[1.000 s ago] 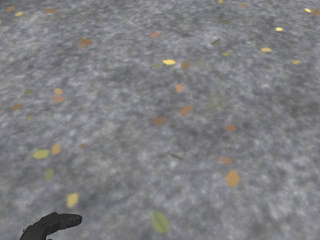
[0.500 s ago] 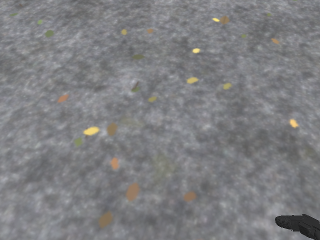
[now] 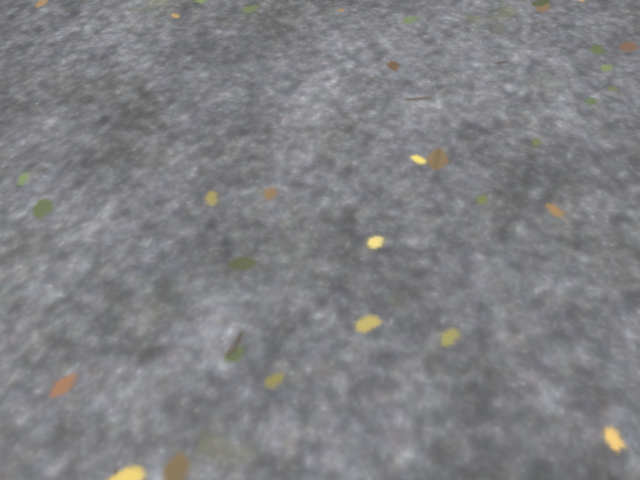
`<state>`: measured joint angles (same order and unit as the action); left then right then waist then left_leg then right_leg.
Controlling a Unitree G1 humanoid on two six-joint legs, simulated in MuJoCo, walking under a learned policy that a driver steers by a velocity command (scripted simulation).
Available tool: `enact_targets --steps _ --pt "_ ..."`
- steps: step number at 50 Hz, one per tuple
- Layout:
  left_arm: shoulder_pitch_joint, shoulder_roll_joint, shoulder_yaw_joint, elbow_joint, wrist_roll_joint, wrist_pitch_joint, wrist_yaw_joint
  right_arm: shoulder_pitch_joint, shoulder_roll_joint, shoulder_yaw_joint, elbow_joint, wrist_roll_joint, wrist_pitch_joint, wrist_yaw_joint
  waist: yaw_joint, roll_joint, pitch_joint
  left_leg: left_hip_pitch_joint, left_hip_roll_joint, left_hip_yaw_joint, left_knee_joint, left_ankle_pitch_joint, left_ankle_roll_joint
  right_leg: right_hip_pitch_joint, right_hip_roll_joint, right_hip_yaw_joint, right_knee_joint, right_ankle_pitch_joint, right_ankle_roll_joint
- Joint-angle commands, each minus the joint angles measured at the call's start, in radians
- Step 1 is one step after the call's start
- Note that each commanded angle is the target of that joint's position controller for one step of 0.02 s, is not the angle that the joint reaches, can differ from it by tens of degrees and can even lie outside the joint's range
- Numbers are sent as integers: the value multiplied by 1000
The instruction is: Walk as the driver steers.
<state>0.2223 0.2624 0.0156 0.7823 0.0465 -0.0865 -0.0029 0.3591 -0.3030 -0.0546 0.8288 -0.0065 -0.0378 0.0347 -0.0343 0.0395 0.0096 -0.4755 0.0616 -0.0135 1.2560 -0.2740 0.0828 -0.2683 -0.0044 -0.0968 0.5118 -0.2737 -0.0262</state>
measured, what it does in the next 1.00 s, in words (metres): walks ahead, turning right: left foot, then right foot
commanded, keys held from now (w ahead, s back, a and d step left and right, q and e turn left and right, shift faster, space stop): w+q+shift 0.14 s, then e+shift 0.86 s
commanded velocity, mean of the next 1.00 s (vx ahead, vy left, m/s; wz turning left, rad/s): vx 0.37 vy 0.00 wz -0.32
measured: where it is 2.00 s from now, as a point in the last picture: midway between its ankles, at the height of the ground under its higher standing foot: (332, 478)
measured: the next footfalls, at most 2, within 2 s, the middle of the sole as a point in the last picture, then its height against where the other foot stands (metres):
left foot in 0.26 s outside the picture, level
right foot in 0.72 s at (380, 435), level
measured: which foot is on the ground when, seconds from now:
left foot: up 0.00-0.24, down 0.26-0.72, up 0.74-1.00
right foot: down 0.00-0.26, up 0.28-0.70, down 0.72-1.00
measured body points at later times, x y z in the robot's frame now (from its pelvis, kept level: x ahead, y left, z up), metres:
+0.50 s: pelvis +0.37 +0.03 +0.00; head +0.43 +0.04 +0.45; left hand +0.44 +0.30 -0.13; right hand +0.48 -0.21 -0.13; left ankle +0.42 +0.10 -0.73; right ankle +0.41 -0.10 -0.65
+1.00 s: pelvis +0.48 -0.02 +0.00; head +0.51 -0.05 +0.45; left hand +0.67 +0.22 -0.10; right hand +0.55 -0.32 -0.12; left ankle +0.56 +0.14 -0.68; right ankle +0.54 -0.08 -0.74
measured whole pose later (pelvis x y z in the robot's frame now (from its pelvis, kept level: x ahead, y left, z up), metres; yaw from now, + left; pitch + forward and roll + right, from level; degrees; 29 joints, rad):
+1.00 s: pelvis +0.48 -0.02 +0.00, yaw -21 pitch +1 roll +2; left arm 0.23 0.29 0.10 0.70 0.01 0.05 -0.01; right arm 0.10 -0.27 -0.05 0.70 -0.03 0.06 -0.02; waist 0.04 0.02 0.08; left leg -0.52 0.02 -0.08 0.98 -0.39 -0.06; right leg -0.37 0.16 0.12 0.45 -0.08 -0.12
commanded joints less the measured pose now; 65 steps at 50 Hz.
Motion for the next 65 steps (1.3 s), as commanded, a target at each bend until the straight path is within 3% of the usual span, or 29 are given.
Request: enact_targets --steps 1,4,7,9,11,12,13,14,15,16,17,18,20,23,27,30,33,35,36,37,38,40,42,46,54,61,63,64,65 --pt "67 75 30 -7 -29 -43 3 -38 -9 -5 -92 -18 32 20 20 -125 37 -288 93 -46 3 41 -13 180 -275 233 -349 101 -86" --pt "68 57 26 19 -29 -60 0 -178 8 9 -158 -20 38 37 7 -126 83 -317 84 9 -102 197 -12 152 -215 24 -391 311 -64" --pt "64 96 33 30 -27 -66 8 -286 -7 23 -201 -15 33 58 1 -74 116 -203 44 102 -356 342 24 137 -170 -127 -427 469 -33" --pt "143 124 29 62 -33 -68 13 -321 11 38 -203 -36 15 63 14 -35 139 -22 -50 166 -545 403 44 124 -180 -135 -382 852 -36" --pt "168 204 38 83 -38 -52 27 -155 -24 30 -134 -55 -2 49 -62 -87 41 203 -158 169 -616 343 57 188 -205 -109 -167 1199 -48" --pt "154 234 42 86 -34 -37 32 13 -65 14 -74 -60 -9 34 -136 -106 -56 382 -169 115 -645 333 79 189 -208 -93 42 1206 -55" --pt "127 234 39 87 -49 -27 33 147 -97 2 -24 -71 -16 15 -211 -105 -106 541 -117 61 -768 448 100 137 -164 -102 297 1043 -52" --pt "215 121 22 84 -49 -15 26 127 -198 -16 -14 -77 -21 -3 -122 81 -183 738 130 -113 -650 970 121 -50 1 -89 724 -49 -32" --pt "435 56 3 87 -127 -4 39 138 -269 -36 -55 -65 -35 -8 -57 210 -548 1101 479 -517 -539 1445 308 -281 119 228 1147 -389 -19" --pt "289 148 22 78 -108 0 51 86 -238 -49 -91 -21 -17 -19 -107 -4 -576 939 414 -442 -648 1315 280 -274 71 297 1105 -235 -23" --pt "217 143 23 56 -94 1 45 -13 -177 -24 -84 -11 -19 -25 -47 -5 -356 744 368 -341 -737 1100 240 -308 11 238 993 -174 -13" --pt "189 125 22 63 -60 8 42 -81 -99 -3 -78 -17 -22 -28 2 -60 -179 564 325 -265 -804 961 197 -319 -34 187 882 -157 -6" --pt "205 96 34 82 -24 62 23 -85 -48 15 -73 -11 -27 -41 33 -31 -71 323 287 -112 -899 948 166 -203 -45 147 825 -145 13" --pt "191 31 39 54 -32 99 5 -122 -72 0 -70 -11 -42 -43 82 -3 -83 231 264 26 -956 871 168 -181 -56 115 736 -88 20" --pt "96 -4 34 0 -31 106 -17 -209 -27 7 -85 -5 -34 -48 97 82 -65 206 180 226 -938 687 94 -150 -71 53 393 189 -1" --pt "32 14 42 -35 -24 117 -33 -186 -54 -9 -83 1 -22 -47 66 79 -68 250 219 255 -887 544 68 -113 -53 9 257 231 -12" --pt "-4 58 63 -80 -16 130 -34 -175 -84 -28 -87 2 4 -46 54 77 -35 270 287 240 -800 407 33 -103 -38 -8 200 88 -41" --pt "63 67 76 -74 -9 120 -26 -162 -87 -35 -85 7 27 -47 80 20 -39 265 273 268 -606 349 -15 -21 -10 3 89 69 -75" --pt "148 139 99 -56 -5 103 -10 -116 -99 -41 -90 -4 40 -42 108 -158 -56 171 195 290 -345 166 -77 89 -72 188 -28 339 -123" --pt "136 291 135 -76 -20 106 4 -85 -33 -24 -155 -8 62 -37 53 -386 -65 -115 -28 266 -46 -460 -158 189 -307 626 -91 736 -298" --pt "176 297 147 -94 -55 106 -3 -98 -25 -9 -167 -32 79 -47 91 -272 -200 -161 -48 27 46 -487 -166 236 -343 775 -184 549 -377" --pt "80 208 126 -101 -38 125 7 -198 -52 -14 -172 -15 70 -56 70 -125 -61 -201 -8 -32 -19 -281 -147 133 -250 614 -220 196 -314" --pt "-5 142 108 -124 -46 133 13 -214 -69 -20 -168 -31 68 -64 37 -132 -44 -136 6 -37 -119 -158 -135 67 -154 504 -218 214 -233" --pt "25 180 123 -134 -44 125 -3 -206 -36 -13 -171 -21 90 -58 45 -66 -110 -92 -34 -50 -202 -121 -140 96 -109 508 -195 277 -191" --pt "47 216 138 -145 -31 136 -13 -265 -71 -19 -196 -15 82 -70 87 -133 -75 -94 -92 -110 -403 -95 -124 116 -70 689 -238 -51 -161" --pt "2 120 79 -124 -11 137 -4 -160 -61 -7 -148 -1 75 -61 75 -160 -107 171 -72 -17 -568 -111 -64 21 -88 604 -227 83 -151" --pt "-9 96 53 -95 -18 137 10 -104 -21 8 -114 -4 71 -53 40 -128 -94 344 -79 -14 -798 4 -34 -49 -78 564 -229 -6 -120" --pt "18 112 54 -77 -16 133 19 -144 -42 6 -127 -12 65 -54 54 -84 -54 357 -76 -76 -875 24 -18 -74 -55 530 -199 -39 -86" --pt "27 122 55 -76 -16 128 26 -166 -101 -2 -150 -23 57 -55 62 24 -38 323 44 -251 -964 -27 9 -77 1 450 -75 -75 -49"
